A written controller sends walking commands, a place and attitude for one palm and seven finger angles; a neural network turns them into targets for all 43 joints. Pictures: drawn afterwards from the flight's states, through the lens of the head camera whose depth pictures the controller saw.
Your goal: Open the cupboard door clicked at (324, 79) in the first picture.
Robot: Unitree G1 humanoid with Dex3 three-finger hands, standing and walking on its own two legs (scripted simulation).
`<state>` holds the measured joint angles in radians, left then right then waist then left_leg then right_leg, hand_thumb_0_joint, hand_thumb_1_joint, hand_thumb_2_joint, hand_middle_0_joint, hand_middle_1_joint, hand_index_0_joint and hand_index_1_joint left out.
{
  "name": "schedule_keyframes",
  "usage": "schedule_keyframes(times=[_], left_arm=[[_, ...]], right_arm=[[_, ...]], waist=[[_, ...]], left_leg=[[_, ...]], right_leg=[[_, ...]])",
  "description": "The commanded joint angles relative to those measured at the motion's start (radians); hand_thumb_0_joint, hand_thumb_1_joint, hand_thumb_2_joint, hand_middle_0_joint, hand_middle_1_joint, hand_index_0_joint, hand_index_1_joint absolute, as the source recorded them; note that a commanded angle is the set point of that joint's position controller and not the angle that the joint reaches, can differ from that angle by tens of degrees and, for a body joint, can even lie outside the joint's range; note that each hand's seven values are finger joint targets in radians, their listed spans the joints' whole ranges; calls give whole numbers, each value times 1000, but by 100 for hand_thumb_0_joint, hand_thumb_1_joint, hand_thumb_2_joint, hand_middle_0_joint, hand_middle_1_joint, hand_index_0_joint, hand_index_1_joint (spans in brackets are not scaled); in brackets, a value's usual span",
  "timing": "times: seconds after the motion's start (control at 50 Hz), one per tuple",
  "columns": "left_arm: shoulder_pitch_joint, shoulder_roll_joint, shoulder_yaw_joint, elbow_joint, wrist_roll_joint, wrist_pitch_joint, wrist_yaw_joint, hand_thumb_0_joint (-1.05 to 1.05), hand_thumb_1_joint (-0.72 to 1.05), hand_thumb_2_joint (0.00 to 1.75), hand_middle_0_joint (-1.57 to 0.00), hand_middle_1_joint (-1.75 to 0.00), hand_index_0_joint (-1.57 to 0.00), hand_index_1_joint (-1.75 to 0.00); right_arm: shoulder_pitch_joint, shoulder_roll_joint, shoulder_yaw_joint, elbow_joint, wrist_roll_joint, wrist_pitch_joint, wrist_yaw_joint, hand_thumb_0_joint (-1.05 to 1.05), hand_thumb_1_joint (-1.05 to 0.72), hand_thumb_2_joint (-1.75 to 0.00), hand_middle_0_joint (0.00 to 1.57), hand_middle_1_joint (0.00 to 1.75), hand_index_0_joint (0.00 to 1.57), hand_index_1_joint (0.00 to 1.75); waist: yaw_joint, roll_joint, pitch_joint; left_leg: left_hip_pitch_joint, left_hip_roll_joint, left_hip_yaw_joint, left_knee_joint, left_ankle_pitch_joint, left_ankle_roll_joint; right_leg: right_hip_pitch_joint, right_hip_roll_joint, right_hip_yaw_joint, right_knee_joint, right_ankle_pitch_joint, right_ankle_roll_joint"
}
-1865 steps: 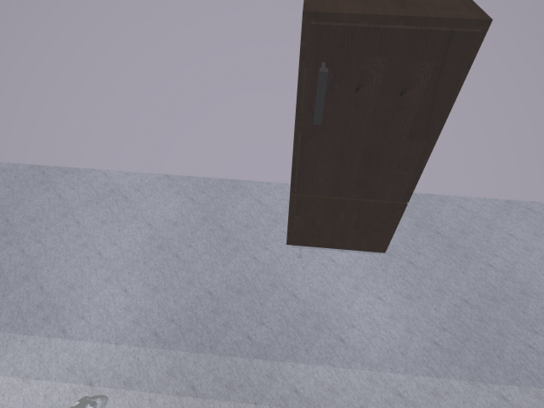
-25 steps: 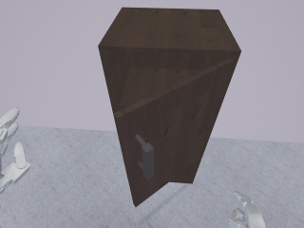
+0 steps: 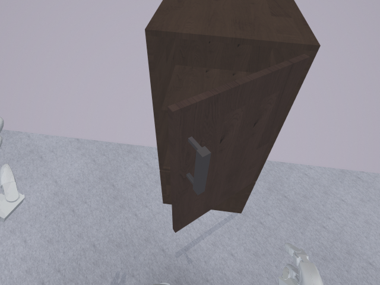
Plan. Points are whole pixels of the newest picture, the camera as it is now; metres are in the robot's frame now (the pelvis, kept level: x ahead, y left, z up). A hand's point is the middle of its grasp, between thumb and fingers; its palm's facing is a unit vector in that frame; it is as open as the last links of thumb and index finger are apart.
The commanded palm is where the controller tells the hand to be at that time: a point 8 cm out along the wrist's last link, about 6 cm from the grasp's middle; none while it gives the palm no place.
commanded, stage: step back with the hand held close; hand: left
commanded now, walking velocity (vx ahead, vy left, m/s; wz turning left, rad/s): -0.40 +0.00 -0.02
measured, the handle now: (195, 166) +0.37 +0.01 +0.03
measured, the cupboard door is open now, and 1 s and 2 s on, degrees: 41 41 41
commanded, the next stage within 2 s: stop stepping back and stand still in 0.66 s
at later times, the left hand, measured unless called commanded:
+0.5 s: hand out of the picture +0.14 +0.29 +0.19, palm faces +0.42 -0.83 -0.37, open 7.4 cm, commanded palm +0.08 +0.32 +0.19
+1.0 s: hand out of the picture +0.00 +0.34 +0.19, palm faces +0.47 -0.85 -0.24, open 7.4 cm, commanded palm -0.05 +0.37 +0.19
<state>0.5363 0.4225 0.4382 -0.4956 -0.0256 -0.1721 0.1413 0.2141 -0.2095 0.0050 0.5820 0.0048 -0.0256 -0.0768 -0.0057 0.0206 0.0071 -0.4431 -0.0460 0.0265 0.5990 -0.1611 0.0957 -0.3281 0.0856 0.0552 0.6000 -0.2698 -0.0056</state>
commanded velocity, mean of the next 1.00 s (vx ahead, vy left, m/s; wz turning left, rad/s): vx -0.22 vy -0.03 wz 0.00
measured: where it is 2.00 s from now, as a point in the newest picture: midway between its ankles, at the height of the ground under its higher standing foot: outside the picture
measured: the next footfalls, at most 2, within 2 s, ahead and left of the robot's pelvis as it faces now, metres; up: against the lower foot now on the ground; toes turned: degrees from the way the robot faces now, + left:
right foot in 0.60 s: -0.24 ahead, -0.10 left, +0.00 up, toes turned -4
left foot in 0.94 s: -0.04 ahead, +0.11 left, -0.01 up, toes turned -7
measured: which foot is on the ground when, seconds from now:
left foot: down 0.00-0.82, up 0.84-0.92, down 0.94-1.00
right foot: down 0.00-0.26, up 0.28-0.58, down 0.60-0.96, up 0.98-1.00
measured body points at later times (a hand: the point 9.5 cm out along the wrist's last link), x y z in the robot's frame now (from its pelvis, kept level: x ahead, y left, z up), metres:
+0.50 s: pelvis -0.06 +0.03 +0.01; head -0.06 +0.08 +0.46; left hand +0.12 +0.34 +0.21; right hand +0.11 -0.20 -0.05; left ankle +0.10 +0.06 -0.72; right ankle -0.24 -0.11 -0.66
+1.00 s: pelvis -0.21 +0.08 -0.02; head -0.24 +0.14 +0.42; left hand -0.03 +0.39 +0.20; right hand -0.10 -0.19 -0.09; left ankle -0.08 +0.11 -0.72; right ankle -0.28 -0.09 -0.71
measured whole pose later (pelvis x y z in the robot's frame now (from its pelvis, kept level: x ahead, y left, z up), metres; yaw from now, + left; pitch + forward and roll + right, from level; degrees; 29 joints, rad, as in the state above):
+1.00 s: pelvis -0.21 +0.08 -0.02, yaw -4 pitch -3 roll -5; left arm 0.37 0.42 0.47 -0.54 -0.05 -0.21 0.15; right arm 0.28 -0.20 -0.01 0.73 -0.01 -0.09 -0.08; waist 0.02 -0.05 -0.04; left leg -0.53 -0.04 -0.03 0.79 -0.22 0.07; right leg -0.24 0.03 0.03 0.82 -0.56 0.00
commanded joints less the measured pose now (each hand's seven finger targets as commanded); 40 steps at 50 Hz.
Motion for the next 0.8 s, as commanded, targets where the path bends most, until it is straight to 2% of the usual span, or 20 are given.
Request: schedule_keyframes(times=[0.0,0.08,0.16,0.2,0.24,0.28,0.34,0.44,0.5,0.54,0.56,0.58,0.6,0.62,0.64,0.68,0.72,0.74,0.76,0.78], left_arm=[[-45,169,95,-228,-6,-56,21,0,90,90,-20,-30,-20,-30],[-66,212,116,-234,-7,-60,37,0,90,90,-20,-30,-20,-30],[-53,215,103,-253,-14,-74,48,0,90,90,-20,-30,-20,-30],[-25,222,119,-275,-12,-81,50,0,90,90,-20,-30,-20,-30],[-24,223,164,-285,-3,-92,41,0,90,90,-20,-30,-20,-30],[-72,260,188,-317,-10,-95,34,0,90,90,-20,-30,-20,-30],[-49,180,109,-281,-30,-74,34,0,90,90,-20,-30,-20,-30],[-61,179,65,-271,-57,-66,26,0,90,90,-20,-30,-20,-30],[-61,194,80,-296,-63,-92,16,0,90,90,-20,-30,-20,-30],[-76,260,132,-322,-66,-117,14,0,90,90,-20,-30,-20,-30],[-92,287,160,-327,-68,-124,19,0,90,90,-20,-30,-20,-30],[-110,328,193,-357,-67,-138,22,0,90,90,-20,-30,-20,-30],[-103,279,153,-314,-61,-130,19,0,90,90,-20,-30,-20,-30],[-131,223,99,-306,-70,-117,3,0,90,90,-20,-30,-20,-30],[-120,274,151,-310,-74,-113,-2,0,90,90,-20,-30,-20,-30],[-40,311,208,-277,-86,-108,-10,0,90,90,-20,-30,-20,-30],[-20,310,234,-289,-109,-117,-11,0,90,90,-20,-30,-20,-30],[-6,321,250,-298,-113,-122,-9,0,90,90,-20,-30,-20,-30],[12,319,252,-314,-105,-128,-8,0,90,90,-20,-30,-20,-30],[39,345,271,-342,-102,-135,0,0,90,90,-20,-30,-20,-30]], right_arm=[[-103,-153,-67,-157,2,-59,-2,0,-90,-90,20,30,20,30],[-102,-145,-72,-135,-8,-46,2,0,-90,-90,20,30,20,30],[-96,-136,-67,-131,-1,-31,3,0,-90,-90,20,30,20,30],[-117,-142,-61,-141,-2,-33,-5,0,-90,-90,20,30,20,30],[-145,-168,-71,-155,-8,-53,-12,0,-90,-90,20,30,20,30],[-138,-145,-84,-146,-21,-69,-9,0,-90,-90,20,30,20,30],[-133,-124,-81,-103,-25,-90,12,0,-90,-90,20,30,20,30],[-115,-110,-59,-59,-28,-100,25,0,-90,-90,20,30,20,30],[-101,-99,-57,-47,-34,-85,41,0,-90,-90,20,30,20,30],[-103,-99,-49,-47,-22,-71,46,0,-90,-90,20,30,20,30],[-121,-96,-40,-54,-18,-68,42,0,-90,-90,20,30,20,30],[-128,-93,-31,-43,-27,-79,38,0,-90,-90,20,30,20,30],[-132,-94,-27,-57,-25,-90,34,0,-90,-90,20,30,20,30],[-132,-111,-56,-60,5,-91,29,0,-90,-90,20,30,20,30],[-151,-127,-60,-80,10,-93,22,0,-90,-90,20,30,20,30],[-192,-140,-51,-109,-13,-89,13,0,-90,-90,20,30,20,30],[-182,-132,-57,-102,-43,-81,21,0,-90,-90,20,30,20,30],[-175,-117,-61,-93,-52,-74,24,0,-90,-90,20,30,20,30],[-151,-95,-62,-89,-37,-76,27,0,-90,-90,20,30,20,30],[-113,-82,-69,-94,-3,-83,29,0,-90,-90,20,30,20,30]], waist=[[-10,21,-110],[-18,-39,-83],[-33,-48,-101],[-26,62,-98],[-3,265,-121],[-1,215,-145],[5,138,-154],[-5,182,-235],[7,192,-288],[4,49,-275],[1,-21,-248],[-2,-13,-283],[-5,11,-291],[-30,-70,-228],[-25,-4,-197],[-2,236,-142],[7,327,-221],[20,278,-260],[30,180,-277],[13,-31,-290]], left_leg=[[-187,165,-195,-212,-443,-5],[-34,107,-147,-47,-328,-51],[112,77,-132,27,-239,-68],[31,149,-215,-152,-296,-43],[-288,345,-427,-480,-616,39],[-288,392,-433,-528,-560,42],[-84,321,-282,-458,-399,2],[153,281,-216,-515,-282,-105],[278,233,-149,-424,-43,-185],[399,168,-47,-188,106,-156],[422,133,-22,-73,65,-135],[444,120,-6,-29,66,-150],[455,111,5,-84,122,-160],[491,96,-27,-57,123,-138],[530,114,-51,-70,85,-116],[307,181,-169,-321,-90,-114],[64,267,-283,-591,-422,-227],[9,250,-225,-550,-402,-256],[60,139,-55,-311,-335,-243],[286,12,72,127,-148,-228]], right_leg=[[199,-87,128,-40,6,-24],[-50,-178,226,-201,-117,-71],[-180,-207,193,-245,-107,-80],[-91,-109,80,-129,-100,-32],[237,48,-31,246,-87,21],[236,66,-16,508,-202,13],[103,37,-52,446,-265,1],[123,40,-117,88,-347,-28],[164,4,-89,-239,-229,-55],[26,-116,21,-381,-87,-72],[-69,-192,68,-390,28,-78],[-97,-218,35,-354,54,-87],[-76,-170,-23,-292,9,-60],[-160,-123,-67,-265,-22,-37],[-217,-97,-76,-230,-81,-29],[-96,20,-135,-122,-343,-30],[160,101,-160,70,-478,-82],[234,94,-160,60,-465,-105],[186,35,-135,-94,-428,-115],[-104,-134,27,-330,-453,-126]])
